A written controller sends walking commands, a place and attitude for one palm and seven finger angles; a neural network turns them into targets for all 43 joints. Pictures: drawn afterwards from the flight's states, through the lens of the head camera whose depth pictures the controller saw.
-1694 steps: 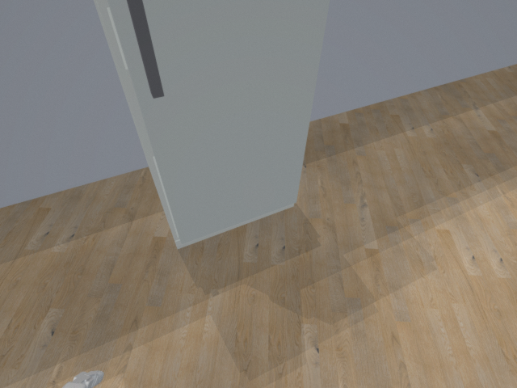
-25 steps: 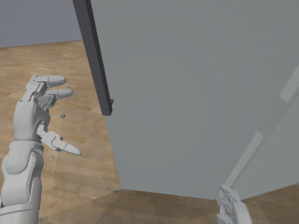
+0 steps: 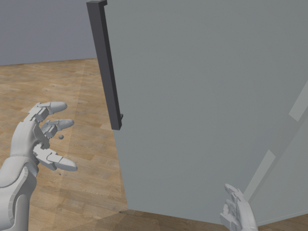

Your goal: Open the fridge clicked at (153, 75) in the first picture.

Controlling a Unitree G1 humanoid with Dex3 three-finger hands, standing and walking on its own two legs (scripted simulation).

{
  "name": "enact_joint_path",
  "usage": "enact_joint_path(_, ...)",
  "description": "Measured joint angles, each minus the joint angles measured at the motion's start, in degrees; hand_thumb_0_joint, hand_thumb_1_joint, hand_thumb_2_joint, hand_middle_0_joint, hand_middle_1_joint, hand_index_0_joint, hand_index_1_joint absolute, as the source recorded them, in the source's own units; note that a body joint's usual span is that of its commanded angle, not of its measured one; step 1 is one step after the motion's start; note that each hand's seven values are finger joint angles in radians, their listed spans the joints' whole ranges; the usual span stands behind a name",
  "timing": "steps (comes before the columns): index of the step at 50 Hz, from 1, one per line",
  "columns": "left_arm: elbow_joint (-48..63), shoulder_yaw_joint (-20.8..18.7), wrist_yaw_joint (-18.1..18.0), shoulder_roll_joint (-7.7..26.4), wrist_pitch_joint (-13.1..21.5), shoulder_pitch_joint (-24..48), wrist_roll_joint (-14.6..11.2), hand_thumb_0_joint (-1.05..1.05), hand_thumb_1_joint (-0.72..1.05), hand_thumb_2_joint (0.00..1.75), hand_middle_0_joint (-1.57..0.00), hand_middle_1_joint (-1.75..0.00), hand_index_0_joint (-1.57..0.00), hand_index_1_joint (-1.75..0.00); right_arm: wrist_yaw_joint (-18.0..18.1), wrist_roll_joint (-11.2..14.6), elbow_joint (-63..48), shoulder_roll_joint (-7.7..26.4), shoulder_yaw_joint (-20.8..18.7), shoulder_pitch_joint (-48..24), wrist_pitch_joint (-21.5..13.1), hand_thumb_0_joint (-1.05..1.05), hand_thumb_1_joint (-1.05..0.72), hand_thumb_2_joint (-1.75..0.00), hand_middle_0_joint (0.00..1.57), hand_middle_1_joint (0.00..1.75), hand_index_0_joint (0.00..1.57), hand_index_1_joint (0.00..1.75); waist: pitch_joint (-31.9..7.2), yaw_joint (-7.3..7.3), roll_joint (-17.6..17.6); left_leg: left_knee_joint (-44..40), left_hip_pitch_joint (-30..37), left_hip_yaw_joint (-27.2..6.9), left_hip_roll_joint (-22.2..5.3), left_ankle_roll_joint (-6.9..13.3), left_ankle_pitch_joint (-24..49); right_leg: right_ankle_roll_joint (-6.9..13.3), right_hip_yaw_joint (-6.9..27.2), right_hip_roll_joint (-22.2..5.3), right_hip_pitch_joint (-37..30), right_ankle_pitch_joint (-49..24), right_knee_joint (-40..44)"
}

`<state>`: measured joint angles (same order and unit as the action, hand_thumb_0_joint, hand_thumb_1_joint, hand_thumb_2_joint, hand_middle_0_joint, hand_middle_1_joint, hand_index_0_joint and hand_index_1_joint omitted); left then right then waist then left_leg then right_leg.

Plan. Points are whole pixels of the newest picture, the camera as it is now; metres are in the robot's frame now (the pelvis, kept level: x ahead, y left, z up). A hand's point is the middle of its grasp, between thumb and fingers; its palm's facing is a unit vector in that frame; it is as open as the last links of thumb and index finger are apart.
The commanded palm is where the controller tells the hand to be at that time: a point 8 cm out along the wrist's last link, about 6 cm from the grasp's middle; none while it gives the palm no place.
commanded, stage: draw the hand back to the body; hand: left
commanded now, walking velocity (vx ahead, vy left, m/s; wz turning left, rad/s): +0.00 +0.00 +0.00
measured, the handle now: (111, 74) +0.44 +0.20 +0.24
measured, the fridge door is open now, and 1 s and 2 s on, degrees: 69 69 69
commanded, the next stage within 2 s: step back with the hand held close in 1.14 s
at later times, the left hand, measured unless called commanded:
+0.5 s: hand (47, 149) +0.21 +0.27 +0.17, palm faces +0.43 -0.84 -0.32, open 11.4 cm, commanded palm +0.16 +0.31 +0.18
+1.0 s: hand (37, 155) +0.20 +0.29 +0.16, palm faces +0.48 -0.81 -0.34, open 7.6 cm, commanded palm +0.15 +0.32 +0.18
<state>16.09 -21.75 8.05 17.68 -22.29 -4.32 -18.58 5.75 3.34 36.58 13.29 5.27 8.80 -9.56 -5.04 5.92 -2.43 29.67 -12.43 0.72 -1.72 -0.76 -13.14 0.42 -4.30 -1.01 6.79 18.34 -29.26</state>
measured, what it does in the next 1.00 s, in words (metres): stands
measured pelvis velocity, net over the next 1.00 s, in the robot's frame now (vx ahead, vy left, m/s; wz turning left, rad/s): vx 0.00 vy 0.02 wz -0.02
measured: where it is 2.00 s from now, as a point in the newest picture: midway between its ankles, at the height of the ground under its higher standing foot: outside the picture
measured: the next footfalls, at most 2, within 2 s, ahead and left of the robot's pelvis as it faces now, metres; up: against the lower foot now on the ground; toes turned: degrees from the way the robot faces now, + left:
none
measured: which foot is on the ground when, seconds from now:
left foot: down 0.00-1.00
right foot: down 0.00-1.00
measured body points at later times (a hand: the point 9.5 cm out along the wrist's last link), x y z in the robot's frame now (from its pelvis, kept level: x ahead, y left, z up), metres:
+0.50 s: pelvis -0.01 +0.02 +0.01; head -0.03 +0.01 +0.46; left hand +0.18 +0.32 +0.19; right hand +0.16 -0.20 -0.08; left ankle +0.04 +0.13 -0.74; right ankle -0.02 -0.11 -0.74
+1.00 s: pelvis +0.00 +0.02 +0.01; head -0.03 +0.02 +0.46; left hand +0.16 +0.33 +0.18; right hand +0.20 -0.19 -0.06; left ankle +0.04 +0.13 -0.74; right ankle -0.02 -0.11 -0.73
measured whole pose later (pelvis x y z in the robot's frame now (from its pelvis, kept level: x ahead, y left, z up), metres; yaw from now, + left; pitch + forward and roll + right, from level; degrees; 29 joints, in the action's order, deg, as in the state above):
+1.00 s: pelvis +0.00 +0.02 +0.01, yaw -1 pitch -6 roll +0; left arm 20.3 -19.1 -6.0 18.9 4.4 -23.1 -3.7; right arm 4.9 -1.5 37.7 12.4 2.3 10.2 -7.7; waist 1.6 5.7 -2.1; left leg 23.2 -6.4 2.8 -0.4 1.0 -10.7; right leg -1.4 -2.5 -2.2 0.7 14.3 -21.2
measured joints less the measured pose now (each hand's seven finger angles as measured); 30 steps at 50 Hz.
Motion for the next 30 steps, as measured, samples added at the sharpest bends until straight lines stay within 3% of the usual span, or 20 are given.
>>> enact_joint_path(4,-0.20,-0.08,0.13,0.30,-0.94,-1.00,1.05,-0.01,-0.52,0.21,-0.25,-1.13,-0.25,-1.13,0.45,0.03,-0.47,0.32,-0.06,-0.13,-0.12,0.01,-0.91,-0.90,0.20,0.30,0.20,0.30,1.07,0.10,-0.17,0.10,0.20,-0.30,-0.11,-0.01,0.22,0.05,-0.28,0.16,-0.51,-0.39,0.36)
enact_joint_path(9,1.47,2.54,-7.80,2.15,11.70,-6.34,8.54,-0.01,-0.42,0.26,-0.24,-1.07,-0.25,-1.07,-0.35,-2.94,-0.20,0.18,-0.60,-0.28,-1.32,0.01,-0.91,-0.90,0.20,0.30,0.20,0.30,3.74,-0.89,-0.22,-0.73,0.17,-0.25,-0.40,0.08,1.11,-0.04,-0.20,0.50,-0.66,-1.70,1.80)
enact_joint_path(12,2.61,3.06,-10.63,2.10,17.46,-9.05,10.84,-0.01,-0.33,0.30,-0.24,-1.02,-0.25,-1.02,-0.64,-3.69,0.37,0.11,-1.10,0.72,-1.15,0.01,-0.90,-0.90,0.20,0.30,0.20,0.30,5.28,-0.76,0.04,-1.67,0.65,0.12,-0.35,0.22,1.71,-0.16,0.15,0.45,-0.95,-2.37,2.63)
enact_joint_path(16,3.26,3.85,-12.60,1.54,22.37,-11.99,12.55,-0.01,-0.20,0.37,-0.24,-0.94,-0.24,-0.95,-0.63,-4.20,1.94,0.05,-1.68,2.51,-0.50,0.01,-0.90,-0.90,0.20,0.30,0.20,0.30,6.06,-0.68,-0.12,-2.83,1.80,0.67,-0.03,0.59,2.09,-0.55,0.65,0.13,-1.95,-2.96,3.83)
enact_joint_path(22,2.08,4.04,-13.53,1.56,26.08,-14.17,13.79,-0.01,0.01,0.47,-0.23,-0.82,-0.24,-0.82,-0.30,-4.40,3.68,-0.52,-2.18,3.82,0.53,0.01,-0.90,-0.90,0.20,0.30,0.20,0.30,6.55,-1.34,-0.13,-4.34,3.71,1.52,0.45,1.13,2.32,-1.12,1.42,-0.37,-3.57,-3.45,5.28)
enact_joint_path(30,2.86,3.30,-13.37,2.02,27.88,-17.27,14.36,0.00,0.29,0.61,-0.23,-0.65,-0.23,-0.65,-0.67,-4.61,2.96,-0.90,-2.88,3.46,1.03,0.01,-0.90,-0.90,0.20,0.30,0.20,0.30,6.41,-2.01,0.28,-5.50,5.17,2.71,0.78,1.60,2.22,-1.65,2.55,-0.75,-4.64,-3.82,6.50)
